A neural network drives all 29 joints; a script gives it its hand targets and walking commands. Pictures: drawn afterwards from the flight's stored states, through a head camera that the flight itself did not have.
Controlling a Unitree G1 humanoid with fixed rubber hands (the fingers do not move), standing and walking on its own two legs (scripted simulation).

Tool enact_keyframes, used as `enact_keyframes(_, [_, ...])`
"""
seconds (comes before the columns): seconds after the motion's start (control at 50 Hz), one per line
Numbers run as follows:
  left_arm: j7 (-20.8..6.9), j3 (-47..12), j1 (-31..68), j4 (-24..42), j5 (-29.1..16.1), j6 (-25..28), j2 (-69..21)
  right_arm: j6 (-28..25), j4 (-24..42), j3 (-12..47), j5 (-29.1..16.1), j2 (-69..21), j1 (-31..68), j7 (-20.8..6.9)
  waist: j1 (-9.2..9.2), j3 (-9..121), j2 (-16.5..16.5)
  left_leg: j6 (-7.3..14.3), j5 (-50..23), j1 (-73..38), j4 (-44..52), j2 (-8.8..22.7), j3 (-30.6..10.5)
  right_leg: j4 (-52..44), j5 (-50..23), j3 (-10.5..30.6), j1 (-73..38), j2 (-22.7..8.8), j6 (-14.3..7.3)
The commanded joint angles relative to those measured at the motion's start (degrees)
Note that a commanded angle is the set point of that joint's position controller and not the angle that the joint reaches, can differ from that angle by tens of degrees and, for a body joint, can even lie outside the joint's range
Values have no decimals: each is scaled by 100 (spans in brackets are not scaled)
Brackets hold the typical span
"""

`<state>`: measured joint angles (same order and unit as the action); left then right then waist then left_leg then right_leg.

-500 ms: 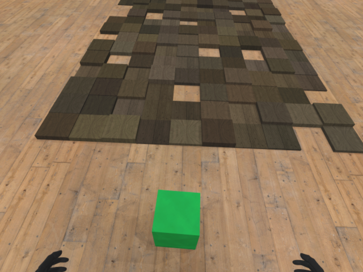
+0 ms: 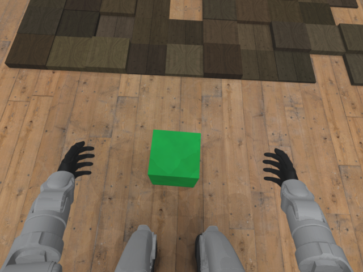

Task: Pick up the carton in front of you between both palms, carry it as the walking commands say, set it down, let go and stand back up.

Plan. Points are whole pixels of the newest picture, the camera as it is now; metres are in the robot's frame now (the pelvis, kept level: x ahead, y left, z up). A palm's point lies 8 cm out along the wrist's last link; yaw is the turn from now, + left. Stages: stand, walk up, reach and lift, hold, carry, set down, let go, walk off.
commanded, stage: reach and lift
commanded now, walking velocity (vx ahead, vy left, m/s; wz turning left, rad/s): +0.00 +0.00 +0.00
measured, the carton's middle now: (174, 160) +0.50 +0.01 -0.58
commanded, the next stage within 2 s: none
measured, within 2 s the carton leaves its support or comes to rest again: neither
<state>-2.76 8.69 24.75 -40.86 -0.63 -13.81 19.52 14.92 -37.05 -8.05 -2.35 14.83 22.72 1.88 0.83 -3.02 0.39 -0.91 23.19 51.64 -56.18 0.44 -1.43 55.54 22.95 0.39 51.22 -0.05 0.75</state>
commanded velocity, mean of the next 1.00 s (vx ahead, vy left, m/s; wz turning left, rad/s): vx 0.00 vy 0.00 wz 0.00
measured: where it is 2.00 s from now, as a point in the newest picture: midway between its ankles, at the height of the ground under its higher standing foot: (175, 268)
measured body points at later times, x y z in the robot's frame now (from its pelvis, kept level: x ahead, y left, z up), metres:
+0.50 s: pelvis -0.05 +0.01 -0.05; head +0.28 +0.02 +0.25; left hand +0.52 +0.21 -0.15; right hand +0.50 -0.18 -0.15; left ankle +0.03 +0.13 -0.67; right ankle +0.03 -0.13 -0.67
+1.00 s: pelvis -0.04 +0.00 -0.20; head +0.33 +0.01 +0.06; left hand +0.51 +0.21 -0.38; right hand +0.50 -0.18 -0.38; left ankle +0.03 +0.13 -0.67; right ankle +0.03 -0.13 -0.67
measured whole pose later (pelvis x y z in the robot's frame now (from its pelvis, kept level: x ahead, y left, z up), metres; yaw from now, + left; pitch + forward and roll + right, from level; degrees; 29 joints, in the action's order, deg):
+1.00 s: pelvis -0.04 +0.00 -0.20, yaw -1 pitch +54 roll -2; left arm 2.7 13.6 75.4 -57.3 -2.3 -5.0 20.9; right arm 5.4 -51.7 -16.8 -2.8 13.5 71.7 7.0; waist 0.9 -0.4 0.5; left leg -2.5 30.4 120.8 -97.5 -2.8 -4.3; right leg 96.6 30.0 3.0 120.1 3.0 3.3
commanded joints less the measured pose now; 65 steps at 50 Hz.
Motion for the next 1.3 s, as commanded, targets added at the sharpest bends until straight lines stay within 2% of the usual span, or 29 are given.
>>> enact_keyframes(0.0, [47,219,1533,258,-102,69,847,-54,315,-264,-107,725,1401,116,4,3416,-221,-90,-2633,-1068,185,-273,98,-176,-2641,-22,-906,245,163])
enact_keyframes(0.18, [120,353,4568,-640,-165,-66,1044,67,-388,-533,-192,818,4320,320,49,4653,-225,-72,-1051,-281,237,-285,212,-108,-993,-257,-1,246,201])
enact_keyframes(0.26, [117,482,5631,-1064,-63,-52,1060,50,-775,-792,-77,790,5344,338,77,4950,-223,-87,-666,40,224,-314,252,-50,-618,-362,375,281,203])
enact_keyframes(0.34, [96,663,6523,-1309,124,27,1028,-43,-982,-1096,129,717,6217,317,87,5233,-228,-108,-638,246,121,-348,252,36,-560,-425,639,328,204])
enact_keyframes(0.42, [93,886,7025,-1344,387,133,949,-176,-992,-1425,416,621,6600,312,147,5890,-316,-121,-1221,111,-87,-419,261,148,-1044,-466,683,387,225])
enact_keyframes(0.52, [109,1178,6767,-1088,705,362,634,-467,-780,-1711,708,355,6166,251,169,6632,-506,-106,-3009,-494,-386,-469,211,313,-2437,-463,1019,468,216])
enact_keyframes(0.6, [118,1395,6303,-987,912,649,200,-803,-694,-1881,900,1,5728,168,122,6402,-540,-85,-4115,-141,-770,-386,38,638,-3202,-344,1787,474,197])
enact_keyframes(0.66, [173,1512,5979,-1015,998,816,51,-989,-712,-1923,990,-106,5519,175,61,6275,-474,-91,-4319,559,-1215,-344,-29,1098,-3367,-289,2375,470,234])
enact_keyframes(0.74, [280,1499,5716,-1137,929,974,72,-1115,-854,-1822,954,-169,5387,240,-11,6037,-205,-150,-3470,2119,-1814,-406,83,1865,-3121,-243,2692,465,320])
enact_keyframes(0.8, [374,1301,5787,-1147,674,1049,239,-1156,-881,-1617,758,-82,5495,314,-34,6213,-83,-172,-3236,2816,-2389,-431,118,2531,-3128,-236,2822,460,352])
enact_keyframes(0.94, [572,447,6478,-994,-247,1010,853,-1077,-836,-816,-110,479,6087,542,-3,7300,-243,-205,-2999,3005,-3875,-398,243,3940,-2916,-312,3170,435,360])
enact_keyframes(0.98, [597,264,6780,-955,-465,942,1027,-995,-798,-646,-334,616,6377,600,2,7490,-305,-202,-2722,3028,-4213,-383,315,4245,-2646,-357,3237,438,347])
enact_keyframes(1.0, [616,175,6973,-857,-584,897,1139,-949,-707,-581,-435,733,6592,638,6,7747,-338,-207,-2346,3063,-4318,-374,380,4379,-2361,-389,3063,425,325])
enact_keyframes(1.08, [633,-41,7583,-1090,-794,686,1323,-734,-913,-448,-658,894,7179,702,17,7267,-413,-187,-1491,3314,-4717,-303,425,4759,-1414,-486,3531,385,312])
enact_keyframes(1.16, [609,-162,8032,-1705,-851,621,1383,-671,-1472,-414,-693,973,7695,670,13,6272,-326,-156,-498,3926,-4977,-186,410,5062,-548,-478,3937,270,288])
enact_keyframes(1.28, [573,-208,8408,-2376,-779,784,1442,-843,-2202,-439,-584,1086,8127,538,-16,5142,-230,-144,-247,4413,-5472,-112,287,5604,-339,-424,4315,201,280])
